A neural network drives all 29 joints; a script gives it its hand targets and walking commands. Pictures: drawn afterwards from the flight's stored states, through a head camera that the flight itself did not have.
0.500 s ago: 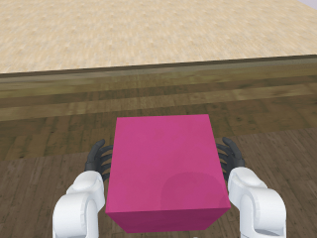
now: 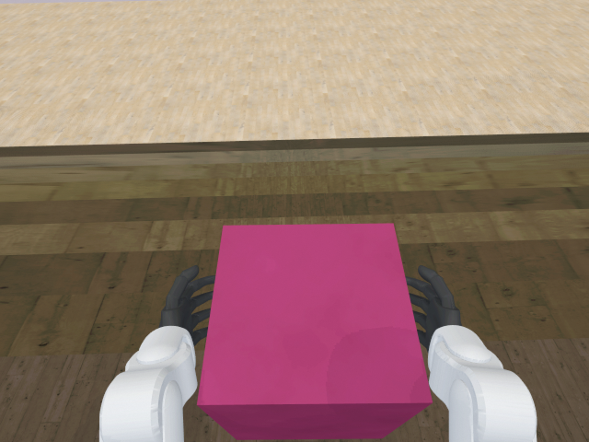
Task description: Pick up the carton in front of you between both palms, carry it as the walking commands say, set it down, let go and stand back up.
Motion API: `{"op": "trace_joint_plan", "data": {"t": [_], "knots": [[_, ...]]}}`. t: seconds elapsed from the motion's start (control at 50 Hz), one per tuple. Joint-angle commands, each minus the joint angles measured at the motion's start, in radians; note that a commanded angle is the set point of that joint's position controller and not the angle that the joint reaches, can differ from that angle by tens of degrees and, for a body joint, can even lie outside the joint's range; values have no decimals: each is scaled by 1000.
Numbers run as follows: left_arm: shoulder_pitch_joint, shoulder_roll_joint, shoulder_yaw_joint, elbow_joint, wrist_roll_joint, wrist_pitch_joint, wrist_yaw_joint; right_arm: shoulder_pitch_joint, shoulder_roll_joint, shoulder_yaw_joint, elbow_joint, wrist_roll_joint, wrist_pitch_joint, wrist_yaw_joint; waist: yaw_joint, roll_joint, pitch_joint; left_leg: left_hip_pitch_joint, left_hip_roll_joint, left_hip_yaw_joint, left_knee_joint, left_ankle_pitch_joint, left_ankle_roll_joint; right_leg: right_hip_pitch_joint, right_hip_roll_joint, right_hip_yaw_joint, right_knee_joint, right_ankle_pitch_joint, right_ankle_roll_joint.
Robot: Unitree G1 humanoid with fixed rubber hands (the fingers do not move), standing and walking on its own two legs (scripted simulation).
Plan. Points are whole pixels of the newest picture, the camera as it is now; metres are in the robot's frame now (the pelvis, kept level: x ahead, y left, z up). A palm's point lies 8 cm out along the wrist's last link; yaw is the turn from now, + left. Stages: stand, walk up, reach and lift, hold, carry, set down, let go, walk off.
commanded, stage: carry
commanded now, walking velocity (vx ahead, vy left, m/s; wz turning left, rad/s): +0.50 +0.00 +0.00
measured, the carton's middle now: (308, 340) +0.26 +0.00 +0.02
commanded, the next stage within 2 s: none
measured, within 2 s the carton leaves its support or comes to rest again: neither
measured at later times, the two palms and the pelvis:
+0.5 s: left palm (220, 126) +0.66 +0.16 +0.10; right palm (376, 127) +0.65 -0.14 +0.10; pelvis +0.32 +0.02 -0.01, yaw -1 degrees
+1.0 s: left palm (238, 67) +0.99 +0.17 +0.07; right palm (352, 69) +0.99 -0.13 +0.06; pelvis +0.65 +0.00 -0.06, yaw -3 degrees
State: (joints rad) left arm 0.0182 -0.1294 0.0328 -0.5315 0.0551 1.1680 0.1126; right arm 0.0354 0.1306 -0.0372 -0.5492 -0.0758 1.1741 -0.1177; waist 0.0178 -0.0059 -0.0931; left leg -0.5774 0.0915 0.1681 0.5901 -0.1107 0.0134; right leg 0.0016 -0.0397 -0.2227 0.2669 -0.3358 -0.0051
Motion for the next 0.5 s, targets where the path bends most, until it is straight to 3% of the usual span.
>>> {"op": "trace_joint_plan", "data": {"t": [0.0,0.02,0.04,0.06,0.08,0.1,0.12,0.14,0.18,0.24,0.32,0.38,0.42,0.44,0.46,0.48], "knots": [[-538,-689,-648,-111,-327,32,-150,-554,716,664,-78,362,23,143,-27,-106,-131,285,-103,109,-97,-26,45,-11,-155,10,235,621,-82],[-569,-647,-635,-94,-322,47,-136,-563,675,632,-47,354,33,134,-74,-59,-198,500,-86,75,-104,-94,68,-126,-116,-16,438,568,-52],[-597,-617,-624,-94,-322,62,-124,-577,609,598,-28,342,42,124,-101,183,-287,720,174,-323,-179,-192,151,-357,-33,-15,761,290,-3],[-623,-590,-610,-80,-329,73,-114,-588,598,583,2,347,48,116,-76,380,-325,869,309,-705,-290,-93,250,-640,91,88,997,-151,19],[-655,-612,-610,-57,-332,76,-107,-625,625,585,10,362,51,115,-82,269,-318,864,308,-653,-274,66,282,-723,35,185,1117,-173,-18],[-675,-654,-608,-29,-340,74,-106,-669,655,596,-6,372,52,119,-89,181,-318,814,278,-553,-230,201,251,-744,-3,214,1160,-152,-44],[-705,-688,-605,-5,-338,70,-108,-718,689,609,-13,387,51,124,-94,113,-316,748,265,-468,-206,207,215,-736,-27,230,1127,-113,-52],[-740,-721,-599,20,-328,64,-108,-782,717,617,6,400,47,131,-81,84,-316,679,248,-417,-223,147,193,-704,-57,245,1072,-55,-53],[-774,-739,-576,102,-297,48,-103,-872,745,633,63,414,34,141,-51,81,-298,577,218,-323,-264,42,149,-662,-62,210,976,11,-55],[-886,-716,-547,192,-253,16,-84,-984,733,606,178,398,4,137,-57,119,-242,546,201,-261,-307,-9,177,-712,-49,170,878,83,-48],[-979,-707,-516,278,-242,-14,-63,-1048,717,555,292,370,-28,111,-70,114,-194,579,161,-158,-270,120,186,-747,-38,128,644,188,-43],[-1040,-712,-493,330,-258,-26,-55,-1095,718,512,345,347,-43,91,-83,136,-189,587,111,-88,-203,305,168,-639,14,63,438,261,-54],[-1083,-720,-479,352,-273,-31,-55,-1136,726,494,364,339,-49,79,-82,149,-206,616,108,-79,-149,419,146,-572,44,26,340,266,-74],[-1097,-723,-469,367,-279,-33,-55,-1158,734,489,370,336,-50,74,-68,156,-234,633,111,-67,-81,527,132,-509,66,13,311,246,-89],[-1092,-730,-459,387,-284,-34,-56,-1170,739,484,380,330,-50,68,-32,158,-279,617,97,-21,36,629,103,-384,100,-16,287,254,-99],[-1090,-730,-446,398,-282,-35,-58,-1163,750,480,397,325,-48,63,10,111,-347,558,51,12,210,560,64,-192,98,-5,233,273,-106]]}}
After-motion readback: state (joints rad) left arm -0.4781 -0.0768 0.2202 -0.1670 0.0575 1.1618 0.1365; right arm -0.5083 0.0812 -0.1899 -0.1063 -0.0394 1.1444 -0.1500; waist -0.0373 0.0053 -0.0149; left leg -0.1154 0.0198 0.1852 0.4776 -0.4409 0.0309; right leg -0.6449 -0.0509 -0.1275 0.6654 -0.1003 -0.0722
